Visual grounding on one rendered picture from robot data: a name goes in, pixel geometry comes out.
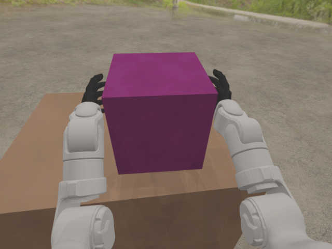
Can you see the right robot forearm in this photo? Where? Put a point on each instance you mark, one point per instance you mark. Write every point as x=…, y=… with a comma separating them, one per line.
x=255, y=171

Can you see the robot left upper arm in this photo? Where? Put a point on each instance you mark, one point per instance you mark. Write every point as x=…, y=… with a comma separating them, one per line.
x=84, y=227

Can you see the robot right hand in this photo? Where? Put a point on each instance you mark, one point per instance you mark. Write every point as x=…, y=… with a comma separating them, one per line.
x=222, y=86

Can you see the carton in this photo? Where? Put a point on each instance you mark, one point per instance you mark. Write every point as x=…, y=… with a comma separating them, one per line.
x=159, y=109

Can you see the left robot forearm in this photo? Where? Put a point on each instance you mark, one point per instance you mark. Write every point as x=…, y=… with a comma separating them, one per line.
x=83, y=154

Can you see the robot left hand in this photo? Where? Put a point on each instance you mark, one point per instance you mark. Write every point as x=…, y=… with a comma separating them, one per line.
x=91, y=94

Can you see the robot right upper arm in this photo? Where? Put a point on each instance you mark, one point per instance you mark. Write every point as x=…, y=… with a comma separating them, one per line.
x=274, y=221

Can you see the pedestal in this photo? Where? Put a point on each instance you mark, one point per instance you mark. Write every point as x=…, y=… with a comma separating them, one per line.
x=187, y=209

